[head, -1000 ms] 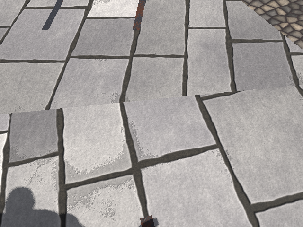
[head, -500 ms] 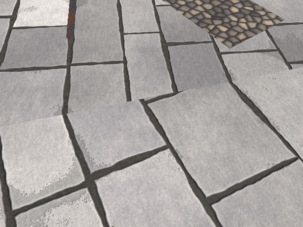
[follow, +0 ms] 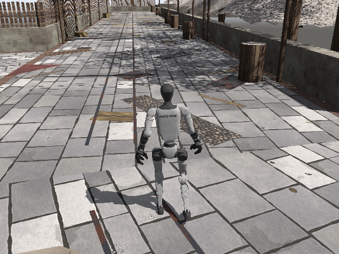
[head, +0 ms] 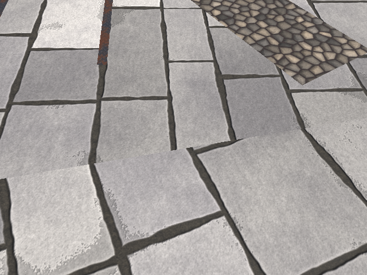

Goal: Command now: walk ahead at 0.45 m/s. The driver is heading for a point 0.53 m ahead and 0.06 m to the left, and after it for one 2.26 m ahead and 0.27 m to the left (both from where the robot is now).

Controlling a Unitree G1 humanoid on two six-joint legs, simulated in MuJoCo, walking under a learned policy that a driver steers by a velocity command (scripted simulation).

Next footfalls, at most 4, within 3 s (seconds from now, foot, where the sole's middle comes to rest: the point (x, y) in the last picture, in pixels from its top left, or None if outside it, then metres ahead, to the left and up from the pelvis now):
0.46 right None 0.44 -0.12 -0.77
0.94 left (152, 273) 0.49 0.12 -0.77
1.44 right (203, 219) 0.71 -0.06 -0.77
1.92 left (126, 167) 0.94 0.27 -0.77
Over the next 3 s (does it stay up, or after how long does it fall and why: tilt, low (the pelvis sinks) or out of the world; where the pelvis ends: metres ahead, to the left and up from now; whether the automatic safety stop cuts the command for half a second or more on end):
stays up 1.37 0.30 0.00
